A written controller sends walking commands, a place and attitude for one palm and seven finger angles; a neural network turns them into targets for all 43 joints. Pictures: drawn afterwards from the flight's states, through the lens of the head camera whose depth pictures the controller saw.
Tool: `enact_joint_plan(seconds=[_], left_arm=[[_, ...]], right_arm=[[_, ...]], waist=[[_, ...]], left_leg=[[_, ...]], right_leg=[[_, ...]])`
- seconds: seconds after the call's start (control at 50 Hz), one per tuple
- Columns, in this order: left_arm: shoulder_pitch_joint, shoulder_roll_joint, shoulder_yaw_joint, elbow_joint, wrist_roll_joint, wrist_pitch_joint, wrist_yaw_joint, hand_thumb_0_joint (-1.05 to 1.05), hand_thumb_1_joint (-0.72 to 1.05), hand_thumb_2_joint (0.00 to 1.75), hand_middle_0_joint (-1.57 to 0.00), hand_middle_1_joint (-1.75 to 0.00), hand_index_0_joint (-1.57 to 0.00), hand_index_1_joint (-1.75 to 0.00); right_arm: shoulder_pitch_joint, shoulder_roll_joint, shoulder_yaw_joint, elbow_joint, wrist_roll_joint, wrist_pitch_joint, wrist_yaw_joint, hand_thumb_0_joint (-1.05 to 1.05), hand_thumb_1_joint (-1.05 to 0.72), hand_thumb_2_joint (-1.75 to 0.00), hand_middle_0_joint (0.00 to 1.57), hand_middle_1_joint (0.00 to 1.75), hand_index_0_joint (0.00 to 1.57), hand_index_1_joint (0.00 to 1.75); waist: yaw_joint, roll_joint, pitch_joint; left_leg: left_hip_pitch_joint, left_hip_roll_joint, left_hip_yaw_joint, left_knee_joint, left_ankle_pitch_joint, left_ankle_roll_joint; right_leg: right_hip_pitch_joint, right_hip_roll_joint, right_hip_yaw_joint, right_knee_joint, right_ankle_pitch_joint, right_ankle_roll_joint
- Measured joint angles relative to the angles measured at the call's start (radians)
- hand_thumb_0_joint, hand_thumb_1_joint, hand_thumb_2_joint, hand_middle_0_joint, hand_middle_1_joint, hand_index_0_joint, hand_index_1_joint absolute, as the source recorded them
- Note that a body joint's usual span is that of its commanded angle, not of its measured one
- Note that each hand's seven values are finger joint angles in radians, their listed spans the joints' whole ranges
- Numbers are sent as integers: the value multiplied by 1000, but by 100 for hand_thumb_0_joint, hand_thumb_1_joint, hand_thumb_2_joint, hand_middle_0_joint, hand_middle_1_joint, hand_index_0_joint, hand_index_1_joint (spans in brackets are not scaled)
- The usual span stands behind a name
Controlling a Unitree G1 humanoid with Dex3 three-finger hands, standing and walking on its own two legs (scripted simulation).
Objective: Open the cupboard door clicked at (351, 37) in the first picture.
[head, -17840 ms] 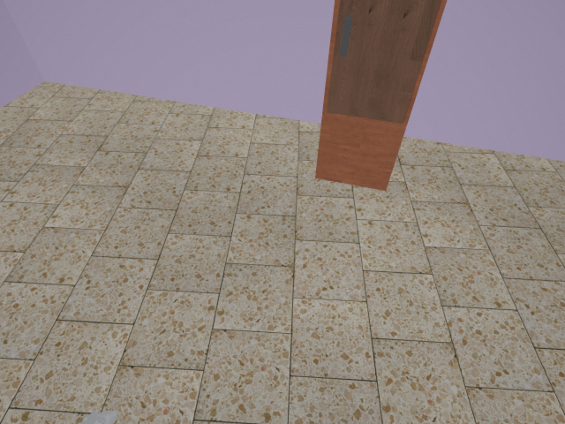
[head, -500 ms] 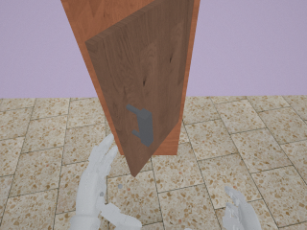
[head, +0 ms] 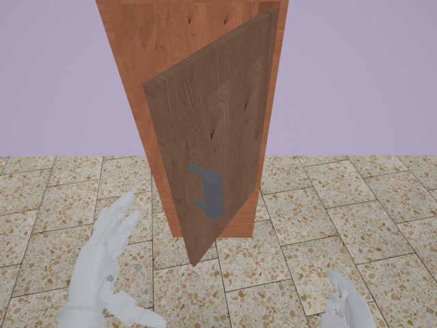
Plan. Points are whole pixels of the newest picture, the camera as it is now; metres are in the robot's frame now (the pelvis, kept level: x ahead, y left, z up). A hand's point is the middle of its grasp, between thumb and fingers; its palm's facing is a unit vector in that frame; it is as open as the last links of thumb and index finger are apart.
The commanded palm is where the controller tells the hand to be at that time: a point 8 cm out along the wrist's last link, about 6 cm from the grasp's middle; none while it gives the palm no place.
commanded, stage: draw the hand back to the body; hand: left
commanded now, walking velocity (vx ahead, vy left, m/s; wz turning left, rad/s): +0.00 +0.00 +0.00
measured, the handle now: (204, 191) +0.37 +0.05 +0.05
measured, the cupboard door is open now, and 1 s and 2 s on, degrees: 55 55 55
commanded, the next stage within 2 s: step back with the hand held close in 1.16 s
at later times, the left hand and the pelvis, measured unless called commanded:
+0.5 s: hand (46, 246) +0.19 +0.23 +0.16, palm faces +0.28 -0.89 -0.36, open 12.5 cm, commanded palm +0.15 +0.28 +0.18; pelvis +0.01 +0.03 +0.04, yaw -1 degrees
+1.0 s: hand out of the picture +0.20 +0.28 +0.20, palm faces +0.44 -0.82 -0.38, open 7.6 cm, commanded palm +0.16 +0.32 +0.22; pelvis +0.01 +0.02 +0.06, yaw -2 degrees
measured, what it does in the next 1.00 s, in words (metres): rises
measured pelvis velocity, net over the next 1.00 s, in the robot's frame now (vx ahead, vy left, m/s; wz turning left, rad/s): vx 0.01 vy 0.02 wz -0.03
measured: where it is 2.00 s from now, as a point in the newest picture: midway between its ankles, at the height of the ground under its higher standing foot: outside the picture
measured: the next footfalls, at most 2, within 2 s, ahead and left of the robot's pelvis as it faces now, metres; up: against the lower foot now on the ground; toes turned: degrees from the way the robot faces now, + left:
none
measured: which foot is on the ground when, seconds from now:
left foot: down 0.00-1.00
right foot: down 0.00-1.00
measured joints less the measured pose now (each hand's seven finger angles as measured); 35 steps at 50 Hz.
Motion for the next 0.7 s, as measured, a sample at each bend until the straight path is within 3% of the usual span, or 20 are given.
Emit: enact_joint_plan(seconds=[0.1,0.2,0.3,0.44,0.7], left_arm=[[0,30,55,-47,-30,-6,-13,-1,-47,31,-15,-30,-16,-30],[36,88,55,-131,84,77,87,-1,-37,35,-15,-30,-16,-30],[62,108,68,-136,122,130,137,-1,-22,41,-16,-30,-17,-30],[36,135,133,-121,131,163,179,-1,1,51,-17,-30,-18,-30],[-26,168,287,-105,120,131,194,0,46,71,-19,-30,-20,-30]], right_arm=[[-10,-2,-3,3,9,-27,-1,1,-90,-90,20,30,20,30],[-14,12,3,13,1,-5,-30,1,-90,-90,20,30,20,30],[-27,22,16,28,-3,15,-46,1,-90,-90,20,30,20,30],[-36,26,34,78,-9,3,-56,1,-90,-90,20,30,20,30],[-72,23,24,164,-18,-25,-43,1,-90,-90,20,30,20,30]], waist=[[7,-4,5],[21,0,5],[25,12,33],[37,16,78],[51,14,121]], left_leg=[[24,2,-5,-9,1,5],[105,-2,11,-83,25,12],[192,-8,25,-167,60,24],[293,-17,32,-266,105,33],[443,-26,49,-427,173,38]], right_leg=[[33,3,-5,-26,10,4],[109,1,11,-102,41,15],[193,-4,24,-189,83,25],[294,-10,30,-295,134,35],[437,-15,46,-451,207,42]])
